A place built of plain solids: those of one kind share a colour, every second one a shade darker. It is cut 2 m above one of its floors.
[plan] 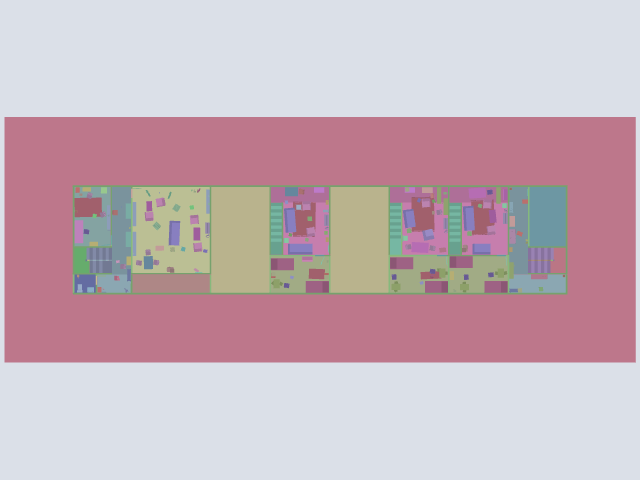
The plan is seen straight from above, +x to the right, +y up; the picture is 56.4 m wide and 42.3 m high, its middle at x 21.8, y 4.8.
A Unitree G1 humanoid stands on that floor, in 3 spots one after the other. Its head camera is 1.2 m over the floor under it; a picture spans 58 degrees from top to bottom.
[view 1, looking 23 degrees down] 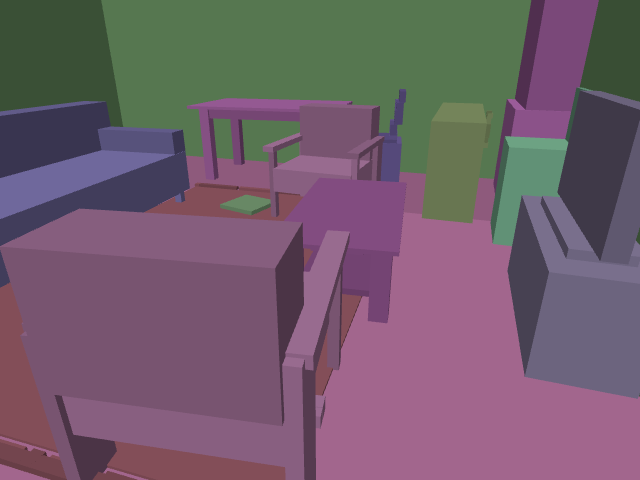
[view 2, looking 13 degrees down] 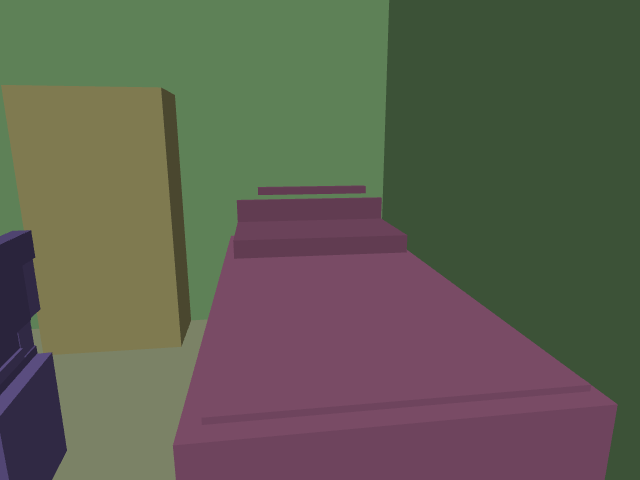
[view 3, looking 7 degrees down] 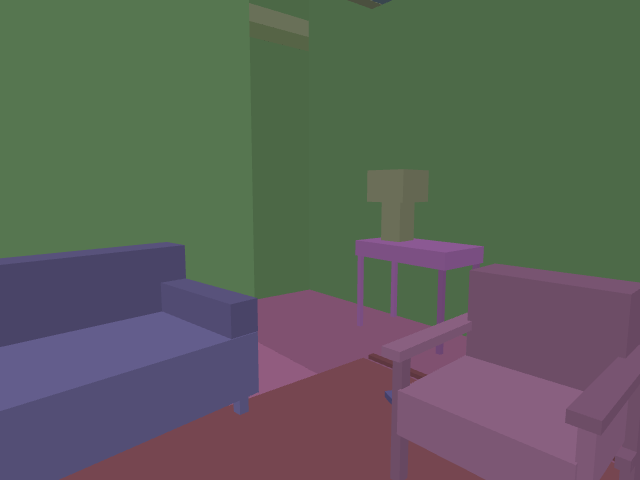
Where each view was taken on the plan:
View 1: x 37.58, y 4.62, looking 108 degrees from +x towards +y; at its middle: coffee_table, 2.00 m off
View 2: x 36.08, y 2.52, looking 172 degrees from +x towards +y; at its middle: child_bed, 2.36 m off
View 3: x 31.93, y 6.42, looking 141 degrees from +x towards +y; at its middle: wall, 4.88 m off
